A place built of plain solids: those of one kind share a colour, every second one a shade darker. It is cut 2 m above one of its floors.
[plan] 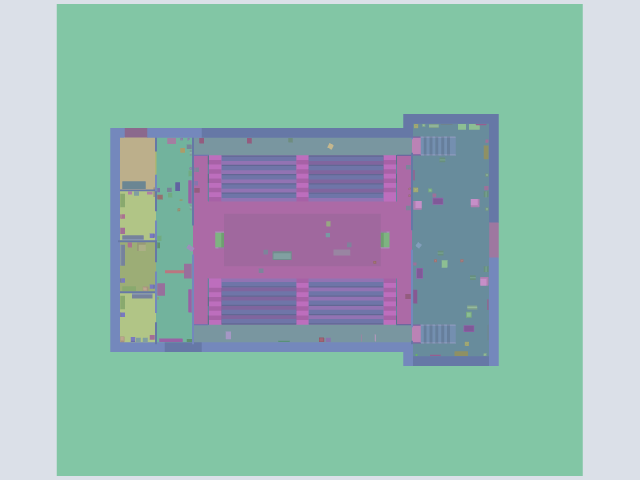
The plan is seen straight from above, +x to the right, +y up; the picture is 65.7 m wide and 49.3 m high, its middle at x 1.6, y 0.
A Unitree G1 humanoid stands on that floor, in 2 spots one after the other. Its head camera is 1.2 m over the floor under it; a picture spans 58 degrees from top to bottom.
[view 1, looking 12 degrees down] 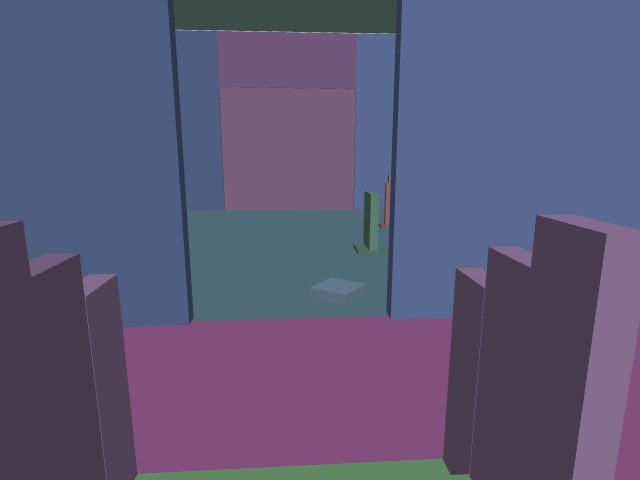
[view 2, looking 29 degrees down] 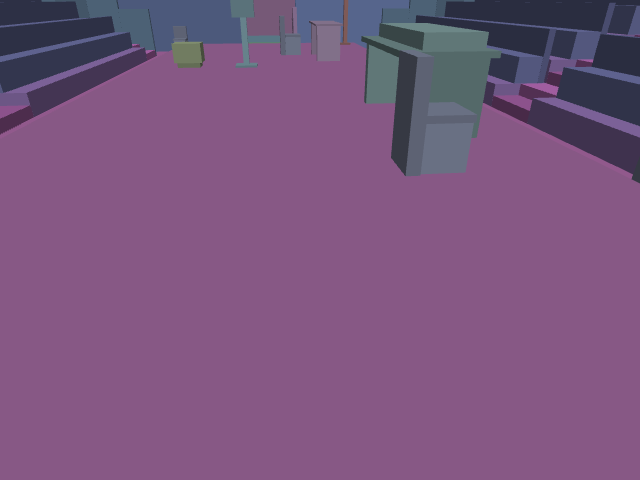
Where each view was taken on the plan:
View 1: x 6.89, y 0.00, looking -4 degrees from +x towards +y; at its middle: floor_foyer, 8.18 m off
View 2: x -7.29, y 0.00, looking -6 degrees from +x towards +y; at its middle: platform_strip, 2.48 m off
